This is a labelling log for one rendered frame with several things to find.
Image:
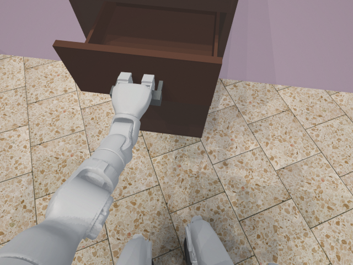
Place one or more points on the robot left upper arm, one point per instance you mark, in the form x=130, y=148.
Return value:
x=79, y=212

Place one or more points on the cabinet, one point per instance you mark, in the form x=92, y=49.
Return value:
x=171, y=117

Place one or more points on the left robot forearm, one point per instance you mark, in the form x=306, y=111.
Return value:
x=107, y=162

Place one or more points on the robot left thigh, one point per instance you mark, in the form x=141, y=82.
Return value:
x=137, y=251

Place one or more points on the drawer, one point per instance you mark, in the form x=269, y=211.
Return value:
x=178, y=46

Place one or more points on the handle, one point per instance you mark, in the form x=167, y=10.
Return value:
x=156, y=95

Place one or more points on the robot left shin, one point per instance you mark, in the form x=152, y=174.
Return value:
x=137, y=236

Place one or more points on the robot left hand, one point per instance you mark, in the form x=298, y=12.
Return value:
x=130, y=98

